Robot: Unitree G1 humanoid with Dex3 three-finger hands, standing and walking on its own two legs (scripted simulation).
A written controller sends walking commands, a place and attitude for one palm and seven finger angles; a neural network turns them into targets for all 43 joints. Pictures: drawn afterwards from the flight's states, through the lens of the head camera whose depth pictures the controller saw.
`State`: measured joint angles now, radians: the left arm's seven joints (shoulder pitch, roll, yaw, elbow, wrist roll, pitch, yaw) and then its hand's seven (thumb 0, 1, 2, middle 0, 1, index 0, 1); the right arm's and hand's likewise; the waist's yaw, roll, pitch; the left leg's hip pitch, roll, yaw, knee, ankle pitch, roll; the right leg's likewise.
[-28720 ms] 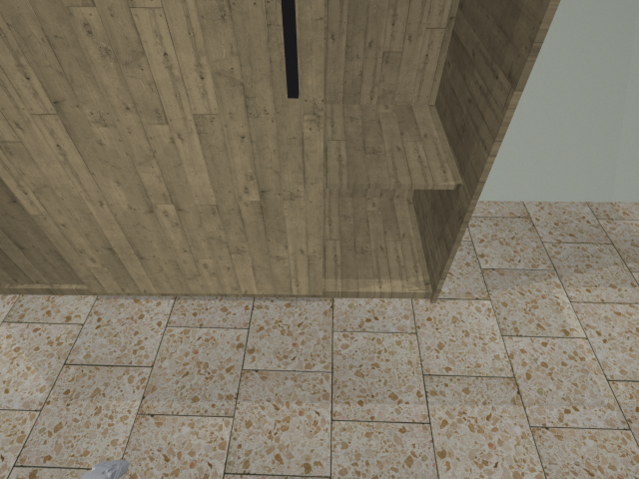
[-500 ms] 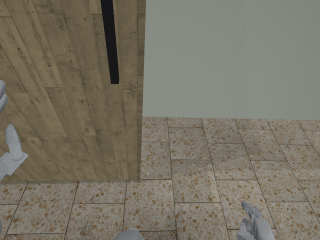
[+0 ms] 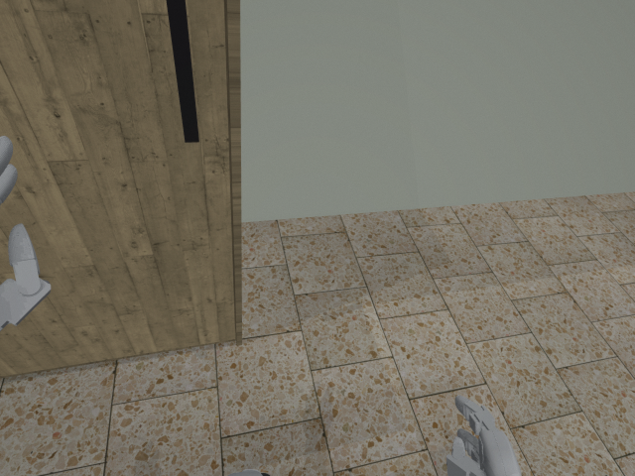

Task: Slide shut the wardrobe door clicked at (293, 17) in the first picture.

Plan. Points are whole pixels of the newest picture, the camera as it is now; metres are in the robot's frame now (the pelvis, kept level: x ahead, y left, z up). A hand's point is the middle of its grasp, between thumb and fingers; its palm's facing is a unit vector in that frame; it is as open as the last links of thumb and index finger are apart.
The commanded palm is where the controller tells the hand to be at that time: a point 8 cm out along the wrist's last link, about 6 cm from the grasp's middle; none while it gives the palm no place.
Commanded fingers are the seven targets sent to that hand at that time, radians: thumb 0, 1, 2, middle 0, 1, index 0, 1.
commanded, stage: stop stepping back and stand still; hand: left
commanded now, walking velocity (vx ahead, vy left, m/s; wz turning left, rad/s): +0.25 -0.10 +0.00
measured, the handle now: (179, 29) +0.60 +0.24 +0.25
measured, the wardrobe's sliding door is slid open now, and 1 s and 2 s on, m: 0.00 0.00 0.00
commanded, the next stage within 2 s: let the arm hang, fingers relaxed in 1.30 s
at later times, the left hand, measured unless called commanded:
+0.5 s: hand out of the picture +0.08 +0.30 +0.19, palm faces +0.46 -0.82 -0.34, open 7.5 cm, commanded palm +0.01 +0.34 +0.19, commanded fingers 0.00 0.90 0.90 -0.20 -0.30 -0.20 -0.30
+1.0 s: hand out of the picture +0.06 +0.33 +0.19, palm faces +0.53 -0.71 -0.45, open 7.5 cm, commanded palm -0.01 +0.37 +0.19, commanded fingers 0.00 0.90 0.90 -0.20 -0.30 -0.20 -0.30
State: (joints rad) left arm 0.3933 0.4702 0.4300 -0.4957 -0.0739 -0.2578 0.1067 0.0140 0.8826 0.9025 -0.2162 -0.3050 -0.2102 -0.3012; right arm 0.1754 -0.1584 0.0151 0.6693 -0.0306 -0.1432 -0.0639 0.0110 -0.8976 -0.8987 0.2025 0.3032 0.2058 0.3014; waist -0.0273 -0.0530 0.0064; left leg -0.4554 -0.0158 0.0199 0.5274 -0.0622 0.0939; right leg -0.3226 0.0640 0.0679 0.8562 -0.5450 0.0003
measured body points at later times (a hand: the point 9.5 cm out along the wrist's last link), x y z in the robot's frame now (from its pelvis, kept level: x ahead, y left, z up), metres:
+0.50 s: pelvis -0.12 +0.03 +0.00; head -0.16 +0.07 +0.45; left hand +0.05 +0.34 +0.21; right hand +0.02 -0.19 -0.07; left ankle -0.08 +0.17 -0.72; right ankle -0.10 -0.06 -0.68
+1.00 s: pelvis -0.11 +0.05 +0.00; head -0.12 +0.05 +0.45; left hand +0.02 +0.37 +0.22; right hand +0.08 -0.15 -0.07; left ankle -0.09 +0.19 -0.72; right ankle -0.09 -0.04 -0.73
